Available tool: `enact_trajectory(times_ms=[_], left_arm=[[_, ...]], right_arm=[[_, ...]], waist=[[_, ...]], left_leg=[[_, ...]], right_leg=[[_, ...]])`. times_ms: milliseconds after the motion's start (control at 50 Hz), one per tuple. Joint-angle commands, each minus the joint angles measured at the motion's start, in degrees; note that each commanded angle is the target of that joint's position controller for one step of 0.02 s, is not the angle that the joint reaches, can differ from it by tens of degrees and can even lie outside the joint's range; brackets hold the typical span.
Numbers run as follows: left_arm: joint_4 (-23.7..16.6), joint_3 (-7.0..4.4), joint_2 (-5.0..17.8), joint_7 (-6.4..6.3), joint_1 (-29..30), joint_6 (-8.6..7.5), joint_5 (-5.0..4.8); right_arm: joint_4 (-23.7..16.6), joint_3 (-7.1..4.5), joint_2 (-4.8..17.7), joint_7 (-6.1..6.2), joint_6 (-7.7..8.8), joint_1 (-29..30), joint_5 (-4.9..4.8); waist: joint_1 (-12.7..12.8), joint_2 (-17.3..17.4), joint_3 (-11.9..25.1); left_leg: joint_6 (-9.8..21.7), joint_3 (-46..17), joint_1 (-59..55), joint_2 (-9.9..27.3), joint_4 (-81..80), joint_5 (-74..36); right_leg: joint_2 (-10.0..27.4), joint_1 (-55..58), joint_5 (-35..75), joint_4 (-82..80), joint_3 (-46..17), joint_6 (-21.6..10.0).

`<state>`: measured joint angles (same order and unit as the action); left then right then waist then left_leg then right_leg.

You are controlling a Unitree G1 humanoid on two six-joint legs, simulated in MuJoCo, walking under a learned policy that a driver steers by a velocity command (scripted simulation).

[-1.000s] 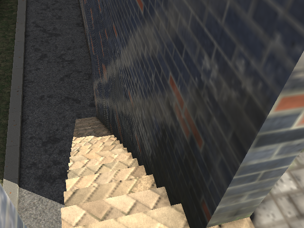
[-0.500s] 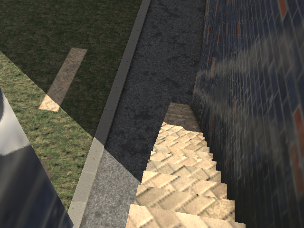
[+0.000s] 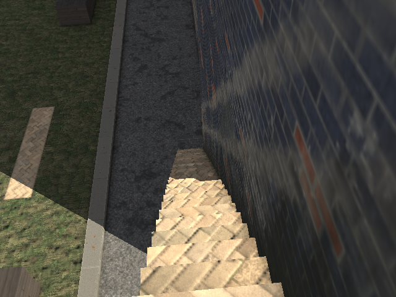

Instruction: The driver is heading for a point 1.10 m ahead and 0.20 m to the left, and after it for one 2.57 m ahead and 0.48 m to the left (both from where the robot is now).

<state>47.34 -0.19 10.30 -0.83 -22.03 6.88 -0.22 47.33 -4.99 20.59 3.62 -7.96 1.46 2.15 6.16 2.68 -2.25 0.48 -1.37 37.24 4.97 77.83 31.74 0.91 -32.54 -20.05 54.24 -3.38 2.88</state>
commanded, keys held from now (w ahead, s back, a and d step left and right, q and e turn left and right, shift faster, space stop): w+q+shift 0.48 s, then w+shift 0.48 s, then w+e+shift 0.04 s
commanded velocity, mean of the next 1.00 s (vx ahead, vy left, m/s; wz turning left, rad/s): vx -0.01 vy -0.21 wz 0.34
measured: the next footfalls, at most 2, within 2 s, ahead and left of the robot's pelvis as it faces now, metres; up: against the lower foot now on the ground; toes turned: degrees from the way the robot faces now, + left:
left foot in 0.12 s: +0.04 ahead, +0.04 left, +0.00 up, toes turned +1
right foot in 0.58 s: -0.11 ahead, -0.18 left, +0.00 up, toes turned +21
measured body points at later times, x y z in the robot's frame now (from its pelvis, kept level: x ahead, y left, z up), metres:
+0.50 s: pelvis -0.12 -0.06 +0.07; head -0.07 +0.00 +0.51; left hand -0.03 +0.23 -0.08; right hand +0.01 -0.37 -0.01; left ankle +0.00 +0.04 -0.68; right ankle -0.13 -0.23 -0.63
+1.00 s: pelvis -0.13 -0.08 +0.05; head -0.11 -0.06 +0.50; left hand -0.16 +0.18 -0.08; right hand +0.11 -0.19 -0.05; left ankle -0.22 -0.01 -0.68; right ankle -0.14 -0.21 -0.64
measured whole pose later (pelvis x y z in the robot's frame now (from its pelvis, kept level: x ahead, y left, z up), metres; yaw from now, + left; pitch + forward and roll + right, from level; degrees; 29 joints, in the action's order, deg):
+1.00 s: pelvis -0.13 -0.08 +0.05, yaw +22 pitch +9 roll +1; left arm 43.6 -0.4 12.5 -0.1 -18.2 0.5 1.8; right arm 43.1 2.7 9.4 0.0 8.6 -7.6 4.0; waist 1.2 -1.4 7.3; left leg 2.6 6.5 18.7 -0.6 30.0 20.3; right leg -2.0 -29.3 -29.3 53.5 -3.8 -0.4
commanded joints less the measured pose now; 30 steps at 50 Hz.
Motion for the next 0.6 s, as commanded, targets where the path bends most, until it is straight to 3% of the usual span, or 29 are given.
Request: enact_trajectory(times_ms=[20, 40, 60, 100, 120, 140, 160, 180, 200, 220, 240, 280, 340, 380, 400, 420, 480, 520, 540, 560, 580, 600], left_arm=[[-6.87, -3.10, 12.29, -1.28, 10.96, -1.25, 2.63], [-5.98, -3.12, 11.73, -1.23, 10.89, -1.21, 3.16], [-5.24, -3.23, 10.75, -1.59, 10.89, -1.31, 3.25], [-3.46, -3.16, 8.66, -2.77, 10.70, -0.64, 3.51], [-2.37, -3.48, 8.16, -2.95, 10.50, 0.26, 3.02], [-3.77, -3.08, 6.53, -2.50, 9.91, 1.04, 2.83], [-7.13, -2.74, 6.37, -1.74, 10.97, 1.29, 3.30], [-5.97, -3.13, 8.59, -0.47, 10.47, 0.92, 3.34], [-5.29, -3.93, 9.83, 0.93, 12.47, 0.43, 2.40], [-6.45, -4.37, 10.38, 1.86, 14.15, -0.11, 1.76], [-6.19, -4.71, 10.61, 2.28, 14.08, -0.36, 2.12], [-5.91, -4.87, 9.49, 2.54, 12.88, -0.40, 2.37], [-7.63, -3.52, 6.87, 2.53, 15.38, 0.31, 2.04], [-8.16, -3.41, 8.25, 1.21, 17.04, 0.74, 1.38], [-8.59, -3.22, 8.06, 0.98, 17.54, 1.22, 1.61], [-9.99, -3.18, 8.60, 0.15, 19.48, 2.27, 1.28], [-9.17, -3.26, 10.09, -0.76, 13.37, 2.26, 0.77], [-6.21, -3.36, 10.76, -1.42, 1.25, 1.83, 0.74], [-4.20, -3.86, 12.76, -2.13, -7.24, 1.12, 0.88], [-4.59, -4.37, 14.02, -2.47, -6.01, 0.43, -0.36], [-9.38, -2.88, 13.09, -1.86, 8.50, 0.17, -2.15], [-14.17, -2.72, 15.53, -1.33, 17.04, -0.77, -0.48]], right_arm=[[-3.30, 1.44, 0.91, -0.28, 0.56, -4.18, -2.01], [-3.21, 1.48, 0.88, -0.31, 0.86, -5.03, -2.75], [-2.78, 1.60, 0.83, -0.43, 1.39, -6.85, -2.87], [-1.23, 2.01, -0.03, -0.84, 2.05, -13.84, -2.26], [0.12, 1.84, 0.26, -1.59, 2.45, -18.08, -1.44], [-0.68, 1.84, 3.41, -2.37, 2.88, -18.46, -0.03], [-3.95, -0.88, 14.06, -2.56, 2.83, -17.39, -0.78], [-5.18, -0.72, 11.70, -2.32, 2.47, -14.74, 0.04], [-6.88, -0.44, 8.78, -1.72, 2.29, -11.55, 1.15], [-8.40, -0.69, 8.47, -1.30, 2.18, -7.43, 0.82], [-9.56, -1.01, 8.16, -1.31, 2.28, -5.71, 0.53], [-10.32, -1.15, 6.06, -2.06, 2.49, -8.98, -1.05], [-9.86, -1.99, 6.10, -3.20, 2.95, -14.66, -1.20], [-10.15, -2.86, 8.24, -2.75, 3.39, -17.00, -1.76], [-8.99, -3.37, 8.99, -2.55, 4.11, -21.27, -1.46], [-8.39, -3.71, 9.58, -2.29, 4.80, -23.40, -2.01], [-9.23, -4.58, 10.35, -2.03, 5.24, -21.01, -2.17], [-11.15, -4.52, 9.71, -2.21, 5.16, -15.22, -1.06], [-11.90, -4.10, 8.94, -2.02, 5.14, -13.64, -1.40], [-10.74, -3.53, 6.41, -0.85, 4.90, -15.78, -1.59], [-8.08, -2.20, 0.14, 0.49, 4.17, -24.49, -1.54], [-9.57, -1.98, -0.08, 1.00, 3.79, -18.22, -2.95]], waist=[[-7.51, -19.24, 4.59], [-7.07, -19.71, 3.22], [-5.94, -18.24, 4.88], [-6.19, -15.39, 7.72], [-8.21, -8.86, 6.27], [-7.09, 8.76, -0.89], [-8.03, 22.00, -1.72], [-6.62, 15.05, -4.37], [-4.42, 7.31, -3.96], [-2.47, 4.28, -3.60], [-2.04, 4.97, -1.60], [-3.75, 3.04, 2.98], [-6.45, 3.63, 3.36], [-9.29, 7.06, 2.35], [-10.56, 9.03, 3.56], [-11.67, 10.29, 3.10], [-10.07, 15.39, 5.84], [-5.83, 21.09, 7.30], [-2.94, 22.42, 6.53], [-3.33, 9.36, 6.83], [-10.56, -6.81, 7.52], [-7.75, -15.04, 6.25]], left_leg=[[2.49, 4.89, -7.79, -5.02, -1.15, -3.35], [2.52, 5.57, -8.78, -4.68, -9.15, 1.49], [3.52, 2.98, -10.98, -3.10, -17.16, 4.43], [5.53, -0.88, -18.65, -1.25, -34.47, -0.04], [6.01, -4.15, -24.22, -0.86, -48.04, -6.42], [6.15, -22.85, -28.24, 8.80, -56.14, -19.28], [6.24, -46.61, -21.79, 21.83, -69.12, -24.36], [3.43, -44.95, -13.25, 19.17, -70.29, -15.36], [1.51, -35.18, -8.81, 13.17, -68.48, -7.92], [0.78, -29.61, -8.79, 7.88, -66.62, -3.80], [2.87, -26.21, -10.49, 4.72, -64.39, -5.81], [5.04, -23.18, -14.69, 2.89, -63.10, -10.80], [4.52, -25.58, -21.89, 1.97, -64.15, -9.09], [3.19, -27.59, -25.38, 2.44, -65.70, -6.80], [4.46, -28.28, -28.02, 2.94, -65.87, -6.13], [4.80, -30.46, -29.19, 2.21, -66.27, -3.49], [3.12, -31.37, -28.42, 0.28, -69.15, -3.61], [-2.20, -24.97, -21.10, -3.96, -73.61, -9.03], [-6.40, -20.60, -15.79, -7.33, -74.58, -12.29], [-5.86, -17.85, -11.00, -11.46, -60.67, -6.25], [-1.02, -13.24, -8.19, -13.67, -38.20, 0.17], [-2.11, -7.25, 0.03, -18.84, -21.87, 2.60]], right_leg=[[8.36, 0.11, 13.69, -31.27, -13.89, -14.15], [8.60, 3.67, 16.47, -31.34, -13.13, -14.63], [9.95, 9.16, 20.28, -30.57, -13.70, -14.59], [9.46, 13.99, 23.76, -25.43, -11.52, -12.89], [5.25, 10.20, 16.84, -17.16, -6.35, -10.11], [-2.99, -9.83, -6.26, -3.90, 0.74, -6.40], [-5.51, -17.81, -19.10, 4.21, 0.64, -2.97], [-3.06, -11.77, -11.14, 11.25, -5.09, -2.29], [-3.00, -6.52, -2.69, 13.67, -4.44, -2.07], [-3.46, -5.27, 3.54, 14.26, -3.83, -1.46], [-3.93, -3.75, 6.95, 16.59, -3.23, -0.35], [-4.48, -1.37, 8.35, 19.88, -2.19, 0.48], [-5.68, -2.14, 4.92, 13.88, -0.34, 0.59], [-6.86, -0.65, 3.28, 3.28, 0.50, 0.91], [-7.64, 1.04, 1.55, -1.18, 0.48, 1.00], [-8.51, 1.23, 0.74, -3.55, -0.21, 1.10], [-10.64, 11.08, -2.63, -16.10, -0.56, -1.52], [-12.07, 27.61, -5.72, -31.83, 3.82, -5.45], [-10.47, 37.46, -0.49, -42.02, 8.00, -6.66], [-3.52, 41.05, 3.85, -47.46, 3.39, -7.06], [10.22, 34.52, -4.40, -41.76, -9.64, -5.94], [20.21, 21.33, 2.71, -44.54, -21.45, -13.76]])
Velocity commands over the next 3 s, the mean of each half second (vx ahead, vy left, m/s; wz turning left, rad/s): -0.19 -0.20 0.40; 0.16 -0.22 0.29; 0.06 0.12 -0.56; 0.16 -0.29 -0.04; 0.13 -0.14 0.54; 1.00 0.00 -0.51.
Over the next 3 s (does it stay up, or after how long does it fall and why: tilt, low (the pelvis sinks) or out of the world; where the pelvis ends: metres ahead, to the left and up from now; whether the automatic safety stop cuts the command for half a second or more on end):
stays up -0.08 -0.04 0.04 its command is cut before an obstacle from the start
